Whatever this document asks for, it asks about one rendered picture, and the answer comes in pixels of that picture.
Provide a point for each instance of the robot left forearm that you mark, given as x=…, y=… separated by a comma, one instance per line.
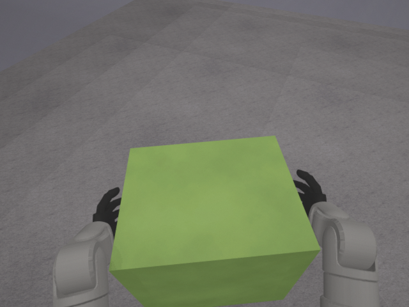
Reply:
x=79, y=273

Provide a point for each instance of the robot right forearm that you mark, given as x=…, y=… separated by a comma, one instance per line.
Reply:
x=349, y=258

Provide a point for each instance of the left robot hand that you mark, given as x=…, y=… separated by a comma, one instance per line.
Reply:
x=104, y=210

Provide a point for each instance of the carton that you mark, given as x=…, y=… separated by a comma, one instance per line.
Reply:
x=209, y=224

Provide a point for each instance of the right robot hand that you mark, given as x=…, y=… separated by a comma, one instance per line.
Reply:
x=312, y=193

